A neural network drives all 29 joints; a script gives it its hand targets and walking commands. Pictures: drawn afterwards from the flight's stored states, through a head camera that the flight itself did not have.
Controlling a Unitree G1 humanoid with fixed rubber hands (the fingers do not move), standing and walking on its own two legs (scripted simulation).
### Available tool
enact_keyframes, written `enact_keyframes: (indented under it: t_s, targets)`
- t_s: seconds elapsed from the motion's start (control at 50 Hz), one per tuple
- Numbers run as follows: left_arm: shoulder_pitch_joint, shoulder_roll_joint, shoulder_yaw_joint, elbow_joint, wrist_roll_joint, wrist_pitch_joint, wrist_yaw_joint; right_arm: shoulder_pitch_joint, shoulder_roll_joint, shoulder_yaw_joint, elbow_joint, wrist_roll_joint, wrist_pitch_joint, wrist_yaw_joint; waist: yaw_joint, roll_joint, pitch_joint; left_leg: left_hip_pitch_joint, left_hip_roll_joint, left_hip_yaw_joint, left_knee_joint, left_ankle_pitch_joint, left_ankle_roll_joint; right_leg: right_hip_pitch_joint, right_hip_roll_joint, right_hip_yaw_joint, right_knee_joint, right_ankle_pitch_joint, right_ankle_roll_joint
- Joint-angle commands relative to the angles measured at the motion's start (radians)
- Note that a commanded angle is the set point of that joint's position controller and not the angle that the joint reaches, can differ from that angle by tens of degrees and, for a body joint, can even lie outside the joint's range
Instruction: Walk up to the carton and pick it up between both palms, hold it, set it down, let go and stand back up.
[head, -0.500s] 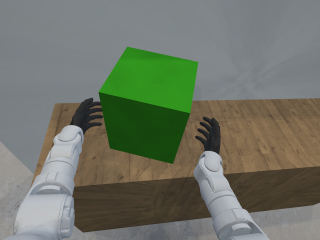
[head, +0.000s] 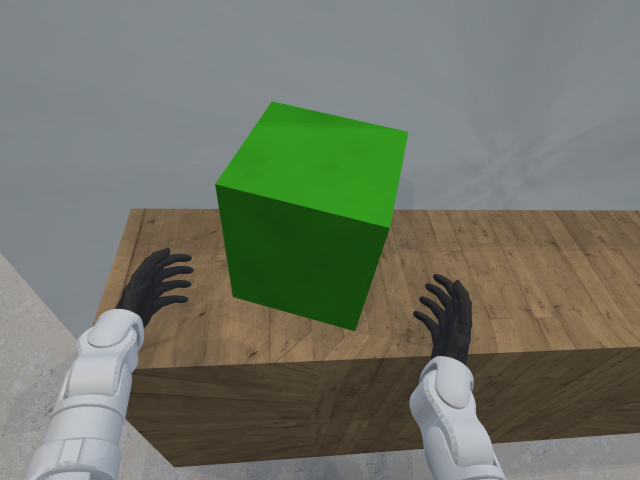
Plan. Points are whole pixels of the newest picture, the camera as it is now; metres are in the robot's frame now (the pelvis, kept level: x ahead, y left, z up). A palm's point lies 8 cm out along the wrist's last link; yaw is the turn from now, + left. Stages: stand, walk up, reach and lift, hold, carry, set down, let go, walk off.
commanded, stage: set down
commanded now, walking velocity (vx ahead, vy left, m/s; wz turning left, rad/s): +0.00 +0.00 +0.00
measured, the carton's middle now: (314, 220) +0.47 -0.02 +0.03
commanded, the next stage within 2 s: none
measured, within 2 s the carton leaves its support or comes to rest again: neither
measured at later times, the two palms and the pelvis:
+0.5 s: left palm (77, 376) +0.25 +0.27 +0.02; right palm (463, 394) +0.18 -0.16 +0.05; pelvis +0.02 +0.00 +0.00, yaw +0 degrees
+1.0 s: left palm (86, 407) +0.21 +0.25 +0.01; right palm (481, 406) +0.17 -0.17 +0.05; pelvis +0.03 -0.01 +0.00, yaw +0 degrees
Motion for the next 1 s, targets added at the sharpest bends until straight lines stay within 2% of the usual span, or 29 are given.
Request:
enact_keyframes:
  t_s: [0.0,0.04,0.06,0.08,0.1,0.14,0.2,0.22,0.26,0.28,0.3,0.32,0.34,0.42,0.56,0.6,0.66,0.68,0.72,0.74,0.76,0.78,0.82,0.86,0.88,0.9,0.92,0.94,0.98]
  targets:
    - [-0.106,0.282,0.044,-0.294,-0.049,-0.009,-0.008,0.004,-0.024,0.17,-0.32,0.015,0.054,-0.019,0.172,0.191,-0.133,0.039,0.041,0.066,-0.093,0.141,-0.052,0.238,0.014,-0.02,0.034,0.032,-0.064]
    - [-0.112,0.3,0.06,-0.272,-0.058,0.004,-0.016,0.009,-0.016,0.185,-0.323,0.011,0.083,-0.024,0.183,0.177,-0.114,0.023,0.04,0.063,-0.081,0.136,-0.051,0.229,0.009,-0.017,0.034,0.019,-0.063]
    - [-0.041,0.287,0.059,-0.303,-0.053,0.01,-0.017,0.078,-0.015,0.195,-0.347,0.027,0.09,-0.026,0.176,0.177,-0.1,0.029,0.046,0.06,-0.09,0.132,-0.05,0.246,0.01,-0.023,0.035,0.028,-0.061]
    - [-0.129,0.307,0.054,-0.267,-0.056,0.026,-0.022,0.0,-0.024,0.173,-0.336,0.0,0.12,-0.033,0.161,0.181,-0.054,0.0,0.05,0.061,-0.086,0.102,-0.048,0.215,0.004,-0.021,0.034,-0.005,-0.064]
    - [-0.074,0.298,0.049,-0.278,-0.062,0.033,-0.026,0.044,-0.02,0.171,-0.369,0.008,0.122,-0.034,0.166,0.175,-0.042,-0.018,0.056,0.059,-0.101,0.06,-0.044,0.228,0.009,-0.026,0.037,-0.032,-0.066]
    - [0.0,0.294,0.058,-0.41,-0.084,0.035,-0.02,0.1,-0.026,0.187,-0.472,0.014,0.125,-0.035,0.179,0.186,-0.06,-0.007,0.061,0.058,-0.102,0.106,-0.052,0.254,0.013,-0.023,0.042,0.004,-0.069]
    - [0.052,0.304,0.063,-0.406,-0.098,0.024,-0.02,0.163,-0.024,0.169,-0.491,0.005,0.138,-0.022,0.185,0.197,-0.045,-0.002,0.058,0.057,-0.086,0.142,-0.052,0.214,0.007,-0.021,0.041,-0.006,-0.074]
    - [0.105,0.306,0.067,-0.457,-0.092,0.025,-0.019,0.208,-0.018,0.185,-0.521,0.013,0.142,-0.015,0.204,0.231,-0.022,0.0,0.061,0.058,-0.095,0.159,-0.057,0.212,0.005,-0.019,0.037,-0.006,-0.078]
    - [0.184,0.33,0.079,-0.502,-0.104,0.015,-0.025,0.295,-0.019,0.197,-0.581,0.003,0.147,-0.017,0.206,0.203,-0.034,0.03,0.059,0.063,-0.075,0.223,-0.059,0.228,-0.003,-0.011,0.031,0.033,-0.078]
    - [0.092,0.344,0.062,-0.476,-0.114,0.007,-0.03,0.215,-0.028,0.189,-0.562,0.003,0.158,-0.013,0.196,0.218,-0.023,-0.025,0.057,0.064,-0.068,0.182,-0.06,0.201,-0.005,-0.008,0.043,-0.016,-0.077]
    - [0.155,0.348,0.056,-0.54,-0.112,0.004,-0.022,0.278,-0.02,0.197,-0.604,0.017,0.165,-0.013,0.199,0.235,-0.012,-0.034,0.085,0.045,-0.088,0.165,-0.055,0.232,0.004,-0.027,0.057,-0.004,-0.078]
    - [0.244,0.341,0.072,-0.575,-0.108,-0.004,-0.019,0.363,-0.006,0.221,-0.638,0.013,0.157,-0.009,0.216,0.233,-0.008,-0.027,0.082,0.044,-0.079,0.215,-0.057,0.256,-0.001,-0.012,0.052,0.029,-0.078]
    - [0.221,0.364,0.066,-0.57,-0.122,-0.012,-0.022,0.33,-0.023,0.208,-0.641,0.008,0.163,-0.003,0.221,0.215,-0.012,-0.036,0.069,0.05,-0.064,0.215,-0.064,0.221,-0.004,-0.004,0.047,0.006,-0.085]
    - [0.38,0.362,0.059,-0.73,-0.137,-0.041,-0.008,0.495,-0.047,0.202,-0.704,0.026,0.15,0.017,0.222,0.265,-0.038,0.027,0.081,0.041,-0.049,0.346,-0.088,0.208,0.006,-0.005,0.043,0.044,-0.1]
    - [0.566,0.377,0.066,-0.765,-0.145,-0.062,-0.007,0.675,-0.093,0.175,-0.758,0.016,0.14,0.025,0.22,0.261,0.011,0.004,0.088,0.026,-0.052,0.358,-0.1,0.228,0.005,-0.004,0.031,0.081,-0.108]
    - [0.583,0.374,0.069,-0.8,-0.143,-0.07,0.001,0.668,-0.104,0.159,-0.789,0.022,0.133,0.037,0.222,0.292,0.027,-0.04,0.109,0.01,-0.078,0.313,-0.097,0.248,0.024,-0.013,0.051,0.07,-0.108]
    - [0.58,0.354,0.062,-0.753,-0.132,-0.081,0.015,0.65,-0.134,0.139,-0.747,0.015,0.125,0.059,0.222,0.317,0.061,-0.118,0.127,-0.008,-0.103,0.228,-0.093,0.265,0.039,-0.024,0.077,0.038,-0.108]
    - [0.577,0.351,0.067,-0.757,-0.141,-0.098,0.018,0.634,-0.126,0.157,-0.786,0.022,0.115,0.067,0.242,0.315,0.039,-0.152,0.121,-0.005,-0.107,0.209,-0.085,0.291,0.041,-0.019,0.088,0.037,-0.104]
    - [0.584,0.339,0.05,-0.708,-0.14,-0.103,0.02,0.627,-0.129,0.138,-0.756,0.006,0.121,0.077,0.221,0.311,0.065,-0.193,0.134,-0.013,-0.135,0.1,-0.072,0.306,0.041,-0.027,0.098,0.017,-0.102]
    - [0.596,0.362,0.051,-0.74,-0.153,-0.116,0.021,0.635,-0.133,0.143,-0.807,0.008,0.115,0.07,0.228,0.288,0.043,-0.229,0.14,-0.017,-0.145,0.088,-0.061,0.35,0.048,-0.031,0.115,0.043,-0.094]
    - [0.599,0.331,0.049,-0.687,-0.123,-0.099,0.03,0.618,-0.153,0.136,-0.715,0.009,0.124,0.09,0.233,0.331,0.071,-0.232,0.142,-0.024,-0.154,0.076,-0.068,0.34,0.048,-0.032,0.115,0.017,-0.101]
    - [0.584,0.356,0.045,-0.678,-0.139,-0.105,0.022,0.611,-0.131,0.125,-0.736,0.003,0.133,0.081,0.212,0.302,0.093,-0.256,0.142,-0.016,-0.159,0.015,-0.056,0.346,0.039,-0.023,0.113,0.015,-0.093]
    - [0.576,0.346,0.048,-0.652,-0.128,-0.086,0.021,0.588,-0.151,0.118,-0.716,0.008,0.157,0.083,0.208,0.329,0.098,-0.284,0.155,-0.019,-0.183,-0.032,-0.047,0.381,0.046,-0.028,0.132,0.004,-0.088]
    - [0.573,0.347,0.051,-0.656,-0.131,-0.089,0.019,0.597,-0.15,0.12,-0.704,-0.006,0.176,0.081,0.208,0.303,0.111,-0.318,0.158,-0.016,-0.203,-0.08,-0.037,0.418,0.045,-0.029,0.139,0.003,-0.08]
    - [0.56,0.324,0.053,-0.611,-0.118,-0.082,0.023,0.571,-0.162,0.115,-0.653,-0.014,0.189,0.091,0.212,0.303,0.12,-0.319,0.152,-0.014,-0.205,-0.08,-0.044,0.396,0.047,-0.03,0.136,-0.013,-0.084]
    - [0.578,0.344,0.064,-0.638,-0.13,-0.089,0.018,0.598,-0.14,0.119,-0.683,-0.019,0.195,0.083,0.209,0.277,0.107,-0.296,0.136,0.001,-0.19,-0.066,-0.042,0.387,0.031,-0.019,0.12,0.009,-0.084]
    - [0.577,0.33,0.067,-0.63,-0.109,-0.082,0.024,0.587,-0.159,0.115,-0.637,-0.008,0.203,0.093,0.228,0.313,0.101,-0.295,0.14,-0.002,-0.19,-0.036,-0.048,0.381,0.037,-0.023,0.13,0.005,-0.088]
    - [0.597,0.326,0.072,-0.644,-0.118,-0.084,0.024,0.607,-0.151,0.117,-0.652,-0.022,0.204,0.094,0.215,0.294,0.086,-0.27,0.126,0.003,-0.174,0.03,-0.054,0.38,0.028,-0.013,0.116,0.048,-0.088]
    - [0.626,0.319,0.087,-0.615,-0.101,-0.082,0.016,0.628,-0.162,0.135,-0.638,-0.018,0.206,0.099,0.232,0.246,0.09,-0.205,0.102,0.021,-0.143,0.088,-0.065,0.324,0.016,-0.006,0.088,0.047,-0.093]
